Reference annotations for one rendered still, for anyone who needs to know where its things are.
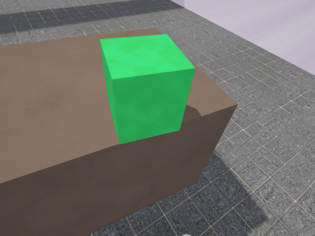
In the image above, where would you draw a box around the carton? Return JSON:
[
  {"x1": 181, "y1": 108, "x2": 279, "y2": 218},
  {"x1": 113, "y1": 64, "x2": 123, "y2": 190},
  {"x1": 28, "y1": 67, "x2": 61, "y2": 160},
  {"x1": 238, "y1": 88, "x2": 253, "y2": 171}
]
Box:
[{"x1": 100, "y1": 34, "x2": 195, "y2": 144}]

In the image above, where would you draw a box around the pedestal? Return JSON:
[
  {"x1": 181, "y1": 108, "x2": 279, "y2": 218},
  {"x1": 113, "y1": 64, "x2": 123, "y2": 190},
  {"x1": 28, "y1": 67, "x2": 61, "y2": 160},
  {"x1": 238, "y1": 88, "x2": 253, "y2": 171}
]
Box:
[{"x1": 0, "y1": 28, "x2": 238, "y2": 236}]

